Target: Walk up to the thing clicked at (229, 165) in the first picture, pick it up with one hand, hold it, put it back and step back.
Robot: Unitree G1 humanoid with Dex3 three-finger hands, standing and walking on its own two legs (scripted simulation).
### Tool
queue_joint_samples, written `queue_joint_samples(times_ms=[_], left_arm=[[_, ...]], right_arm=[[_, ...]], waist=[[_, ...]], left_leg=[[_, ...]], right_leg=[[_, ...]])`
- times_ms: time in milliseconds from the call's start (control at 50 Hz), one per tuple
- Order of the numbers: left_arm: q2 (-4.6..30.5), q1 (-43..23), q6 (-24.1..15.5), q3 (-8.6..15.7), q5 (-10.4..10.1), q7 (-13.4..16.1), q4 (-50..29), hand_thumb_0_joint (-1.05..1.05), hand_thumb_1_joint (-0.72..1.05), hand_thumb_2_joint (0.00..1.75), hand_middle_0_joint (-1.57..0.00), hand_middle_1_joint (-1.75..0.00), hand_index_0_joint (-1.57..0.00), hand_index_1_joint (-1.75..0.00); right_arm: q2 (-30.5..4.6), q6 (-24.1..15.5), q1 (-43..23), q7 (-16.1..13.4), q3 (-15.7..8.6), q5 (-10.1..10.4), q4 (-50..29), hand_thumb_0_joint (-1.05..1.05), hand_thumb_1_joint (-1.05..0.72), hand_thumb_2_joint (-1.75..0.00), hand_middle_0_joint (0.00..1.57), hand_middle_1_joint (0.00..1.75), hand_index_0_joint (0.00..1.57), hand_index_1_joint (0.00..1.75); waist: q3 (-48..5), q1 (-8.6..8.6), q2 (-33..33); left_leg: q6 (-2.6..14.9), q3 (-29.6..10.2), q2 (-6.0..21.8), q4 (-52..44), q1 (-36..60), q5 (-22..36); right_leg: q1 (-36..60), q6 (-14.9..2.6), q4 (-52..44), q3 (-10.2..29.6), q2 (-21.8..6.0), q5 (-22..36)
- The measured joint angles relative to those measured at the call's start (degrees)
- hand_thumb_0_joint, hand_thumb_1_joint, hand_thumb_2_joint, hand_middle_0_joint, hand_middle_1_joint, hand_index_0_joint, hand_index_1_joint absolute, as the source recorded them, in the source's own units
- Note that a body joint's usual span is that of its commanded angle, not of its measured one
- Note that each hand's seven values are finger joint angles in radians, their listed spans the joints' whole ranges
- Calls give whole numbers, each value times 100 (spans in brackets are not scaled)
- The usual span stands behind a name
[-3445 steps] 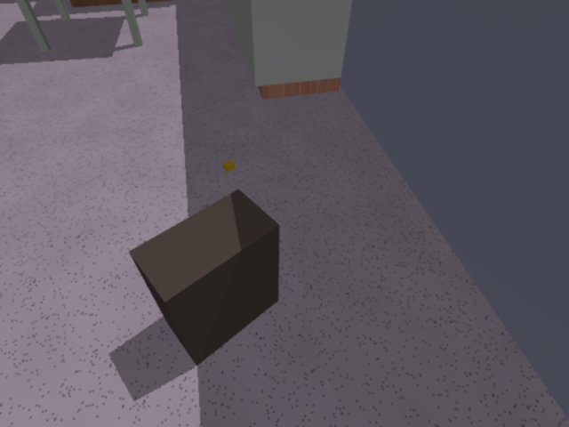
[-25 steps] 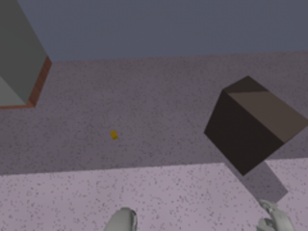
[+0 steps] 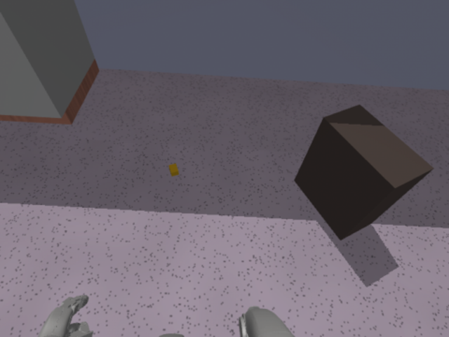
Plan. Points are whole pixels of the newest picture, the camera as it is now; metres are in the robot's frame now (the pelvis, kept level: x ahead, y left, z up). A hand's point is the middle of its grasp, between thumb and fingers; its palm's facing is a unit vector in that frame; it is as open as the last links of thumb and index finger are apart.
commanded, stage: step back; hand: left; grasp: from above
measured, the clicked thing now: (173, 169) +0.97 +0.24 -0.74
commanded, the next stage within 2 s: stand in 1.14 s
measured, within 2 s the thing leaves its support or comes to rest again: neither
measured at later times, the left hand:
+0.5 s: hand out of the picture -0.05 +0.27 -0.14, palm faces -0.03 -0.91 -0.42, open 7.4 cm
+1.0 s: hand out of the picture +0.06 +0.23 -0.13, palm faces -0.01 -0.93 -0.38, open 7.4 cm
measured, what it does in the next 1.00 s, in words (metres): steps on the spot: right foot, then left foot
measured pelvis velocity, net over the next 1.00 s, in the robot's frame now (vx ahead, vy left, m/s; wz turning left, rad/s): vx -0.05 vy -0.03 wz -0.01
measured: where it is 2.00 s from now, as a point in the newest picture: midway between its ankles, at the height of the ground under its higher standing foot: outside the picture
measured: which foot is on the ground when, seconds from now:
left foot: down 0.00-0.20, up 0.22-0.42, down 0.44-0.74, up 0.76-1.00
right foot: up 0.00-0.16, down 0.18-0.48, up 0.50-0.70, down 0.72-1.00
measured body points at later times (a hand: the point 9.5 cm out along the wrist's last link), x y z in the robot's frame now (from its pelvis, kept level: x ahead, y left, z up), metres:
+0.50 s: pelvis -0.10 -0.01 +0.00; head -0.08 -0.02 +0.45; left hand -0.05 +0.32 -0.11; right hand -0.04 -0.33 -0.13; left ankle -0.07 +0.12 -0.73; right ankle -0.10 -0.15 -0.72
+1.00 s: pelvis -0.05 -0.03 +0.00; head -0.04 -0.04 +0.45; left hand +0.06 +0.28 -0.10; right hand -0.01 -0.34 -0.13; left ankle -0.03 +0.12 -0.71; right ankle -0.04 -0.13 -0.73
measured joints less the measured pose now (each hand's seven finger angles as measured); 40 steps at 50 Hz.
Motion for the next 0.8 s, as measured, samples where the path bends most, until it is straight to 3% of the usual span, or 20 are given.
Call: queue_joint_samples(times_ms=[40, 80, 160, 180, 220, 260, 300, 420, 460, 500, 580, 680, 720, 740, 800], left_arm=[[28, 123, -27, 18, -27, -24, 40, 1, 90, 90, -21, -30, -21, -30], [74, 229, -87, 48, -34, -32, 104, 1, 90, 90, -21, -30, -21, -30], [170, 538, -334, 28, -26, -27, 365, 1, 90, 90, -21, -30, -20, -30], [146, 591, -417, 35, -12, -4, 505, 1, 90, 90, -21, -30, -20, -30], [-47, 643, -520, -1, 69, 27, 804, 1, 91, 90, -20, -30, -20, -30], [-60, 878, -556, -52, 146, 10, 914, 1, 90, 90, -21, -30, -20, -30], [-43, 1045, -557, -60, 159, 13, 1037, 1, 90, 90, -21, -30, -21, -30], [-6, 1035, -693, -28, 166, -30, 1089, 1, 90, 90, -21, -30, -21, -30], [85, 934, -671, -18, 147, -42, 1062, 1, 90, 90, -21, -30, -21, -30], [175, 921, -631, -17, 102, -20, 1054, 1, 90, 90, -21, -30, -21, -30], [264, 897, -606, -36, 61, -41, 1177, 1, 90, 90, -21, -30, -20, -30], [384, 776, -693, 49, 43, -107, 1124, 1, 90, 90, -20, -30, -20, -30], [363, 696, -745, 67, 41, -87, 1097, 1, 90, 90, -20, -30, -20, -30], [316, 638, -780, 75, 48, -63, 1100, 1, 90, 90, -20, -30, -20, -30], [109, 507, -808, 36, 122, -21, 1082, 1, 91, 90, -20, -30, -20, -30]], right_arm=[[-9, -8, -72, -25, 14, 2, -64, 1, -90, -89, 20, 30, 20, 30], [-40, -34, -196, -19, -1, 15, -128, 1, -90, -89, 20, 30, 20, 30], [-160, -49, -538, 40, -51, 7, -271, 0, -90, -89, 20, 30, 20, 30], [-221, -36, -638, 60, -65, 14, -293, 0, -90, -89, 20, 30, 20, 30], [-352, 18, -725, 57, -135, 49, -242, 0, -90, -89, 20, 30, 20, 30], [-289, 79, -588, 69, -144, 57, -126, 0, -90, -89, 20, 30, 20, 30], [-255, 91, -470, 150, -132, 94, 17, 0, -90, -89, 20, 30, 20, 30], [-342, 35, -75, 281, -183, 76, 356, 0, -90, -89, 20, 30, 20, 30], [-265, -30, -32, 296, -212, 56, 489, 0, -90, -89, 20, 30, 20, 30], [-131, -127, -18, 303, -218, 23, 541, 1, -90, -89, 20, 30, 20, 30], [0, -239, 168, 339, -208, 25, 512, 1, -90, -89, 20, 30, 20, 30], [5, -266, 331, 321, -188, 32, 522, 0, -90, -89, 20, 30, 20, 30], [-67, -200, 354, 294, -172, 72, 543, 0, -90, -89, 20, 30, 20, 30], [-117, -156, 339, 266, -165, 102, 564, 1, -90, -89, 20, 30, 20, 30], [-175, -34, 282, 143, -148, 157, 649, 1, -90, -89, 20, 30, 20, 30]], waist=[[-161, 84, -1], [-245, 165, -11], [-346, 314, 0], [-330, 327, 113], [-226, 209, 616], [-464, 339, 542], [-625, 427, 411], [-747, 323, 468], [-634, 314, 301], [-534, 347, 67], [-604, 152, 132], [-590, 18, 91], [-588, 15, 130], [-559, 27, 218], [-589, 77, 423]], left_leg=[[-51, 23, 110, -142, -128, 190], [-102, 49, 190, -187, -275, 326], [-150, 235, 328, 77, -631, 376], [-168, 230, 428, 286, -743, 317], [-35, -156, 617, 664, -843, -15], [-61, -287, 347, 971, -902, -660], [-91, -259, 163, 1208, -819, -705], [-157, -109, 134, 490, -254, -789], [-171, 19, -6, -97, -5, -225], [-157, 205, -150, -349, 134, 153], [14, 157, 1, -538, 227, 154], [-153, 142, 105, -612, 355, 158], [-239, 127, 151, -357, 297, -11], [-267, 91, 222, -132, 245, -150], [-141, -322, 63, 807, -122, -876]], right_leg=[[49, -10, 551, 257, 157, 28], [351, 19, 402, 335, 119, 84], [1446, 77, -1921, 129, -306, 182], [1697, 114, -2522, 69, -282, 470], [1896, 118, -2717, -183, 22, 721], [1762, 58, -2589, -80, -57, 725], [1694, 22, -2573, 56, -198, 745], [1508, 143, -2642, -141, -429, 871], [1423, 197, -2497, -120, -614, 816], [1273, 75, -2147, 62, -723, 598], [844, -56, -1254, -223, -473, 34], [835, -71, -1924, -462, -482, 378], [1070, -83, -2622, -514, -443, 889], [1150, -86, -2787, -560, -378, 1421], [1186, -144, -2679, -685, -278, 1384]])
